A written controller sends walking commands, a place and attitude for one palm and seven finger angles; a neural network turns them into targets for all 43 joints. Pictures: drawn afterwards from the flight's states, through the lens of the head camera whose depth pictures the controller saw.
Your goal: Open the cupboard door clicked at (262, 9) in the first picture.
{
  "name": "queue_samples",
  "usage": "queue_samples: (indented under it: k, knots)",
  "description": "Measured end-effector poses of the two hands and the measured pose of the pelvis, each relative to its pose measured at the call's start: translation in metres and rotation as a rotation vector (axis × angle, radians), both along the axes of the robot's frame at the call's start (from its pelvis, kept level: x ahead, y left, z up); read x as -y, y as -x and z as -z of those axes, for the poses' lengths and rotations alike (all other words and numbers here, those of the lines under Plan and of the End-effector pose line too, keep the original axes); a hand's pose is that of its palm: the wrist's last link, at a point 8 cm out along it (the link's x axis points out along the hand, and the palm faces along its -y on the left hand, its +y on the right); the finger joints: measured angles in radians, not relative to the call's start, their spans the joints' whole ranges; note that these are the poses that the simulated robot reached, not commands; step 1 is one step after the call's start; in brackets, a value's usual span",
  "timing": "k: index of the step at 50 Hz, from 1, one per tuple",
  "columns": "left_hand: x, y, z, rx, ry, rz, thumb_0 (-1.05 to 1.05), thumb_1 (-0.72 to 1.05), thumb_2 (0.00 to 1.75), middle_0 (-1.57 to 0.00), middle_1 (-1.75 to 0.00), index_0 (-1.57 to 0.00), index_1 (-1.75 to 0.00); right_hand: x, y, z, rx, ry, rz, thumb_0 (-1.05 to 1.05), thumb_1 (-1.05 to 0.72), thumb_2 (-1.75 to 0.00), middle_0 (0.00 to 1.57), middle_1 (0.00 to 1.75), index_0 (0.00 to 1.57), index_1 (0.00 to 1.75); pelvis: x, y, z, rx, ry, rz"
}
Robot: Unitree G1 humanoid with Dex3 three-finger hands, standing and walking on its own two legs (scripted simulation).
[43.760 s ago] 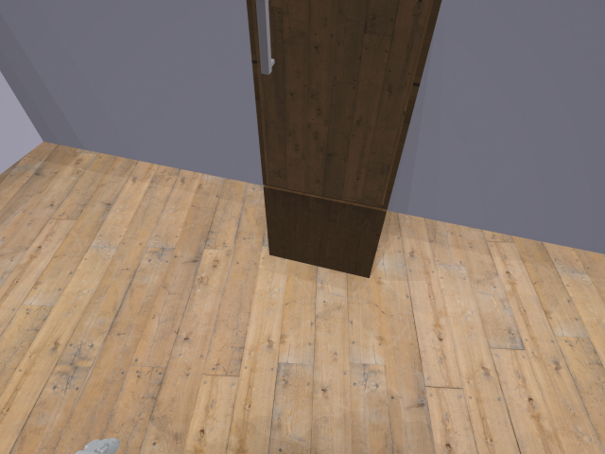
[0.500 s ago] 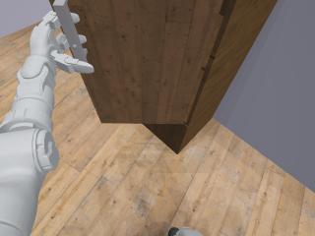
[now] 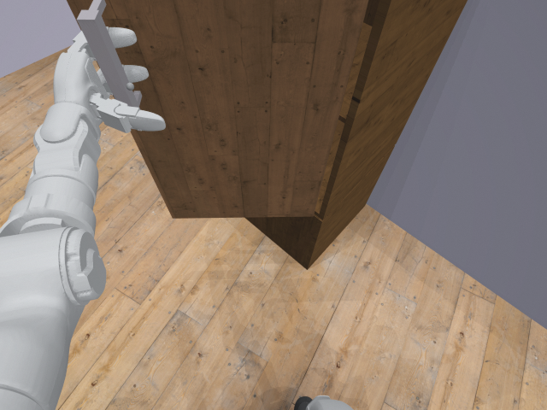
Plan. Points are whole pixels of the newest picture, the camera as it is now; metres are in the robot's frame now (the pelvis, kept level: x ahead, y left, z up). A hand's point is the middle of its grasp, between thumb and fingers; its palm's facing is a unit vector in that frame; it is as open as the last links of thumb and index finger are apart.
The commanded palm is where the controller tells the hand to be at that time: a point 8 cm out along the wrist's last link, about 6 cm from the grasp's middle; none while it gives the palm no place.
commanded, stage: close the thumb around the handle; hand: left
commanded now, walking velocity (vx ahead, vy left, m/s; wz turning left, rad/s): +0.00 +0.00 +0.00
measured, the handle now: (117, 65) +0.57 +0.18 +0.16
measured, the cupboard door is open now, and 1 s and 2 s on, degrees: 44 45 80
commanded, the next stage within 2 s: pull the door open along its arc in 0.68 s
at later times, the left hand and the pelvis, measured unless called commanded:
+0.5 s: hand (124, 89) +0.51 +0.16 +0.16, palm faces -0.03 -1.00 -0.01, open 7.3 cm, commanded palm +0.49 +0.21 +0.16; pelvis +0.00 +0.00 +0.00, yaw +0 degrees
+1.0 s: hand (124, 92) +0.51 +0.16 +0.16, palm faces -0.04 -1.00 -0.01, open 5.8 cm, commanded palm +0.46 +0.21 +0.16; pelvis +0.00 +0.00 +0.00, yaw -1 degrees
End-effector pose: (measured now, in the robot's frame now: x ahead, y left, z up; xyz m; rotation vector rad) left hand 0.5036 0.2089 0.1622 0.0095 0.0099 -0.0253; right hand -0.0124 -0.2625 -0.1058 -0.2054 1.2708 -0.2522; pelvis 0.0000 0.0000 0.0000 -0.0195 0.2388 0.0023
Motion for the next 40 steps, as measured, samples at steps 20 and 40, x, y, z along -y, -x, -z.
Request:
queue_samples:
  k: [20, 40]
  knots:
    - [-0.003, 0.007, -0.003, 0.014, 0.0, -0.001, -0.01, 0.2, 0.61, -0.33, -1.27, -0.31, -1.28, 0.005, -0.002, -0.002, 0.008, 0.005, 0.012, 0.01, -0.9, -0.89, 0.2, 0.3, 0.2, 0.3, 0.002, -0.002, -0.002, 0.012, -0.001, 0.008]
    - [-0.005, 0.007, -0.002, 0.008, 0.006, 0.01, 0.0, 0.72, 0.83, -0.36, -1.34, -0.36, -1.34, 0.0, -0.002, -0.001, 0.019, 0.014, -0.004, 0.0, -0.9, -0.89, 0.2, 0.3, 0.2, 0.3, -0.003, 0.004, 0.0, 0.006, 0.0, 0.001]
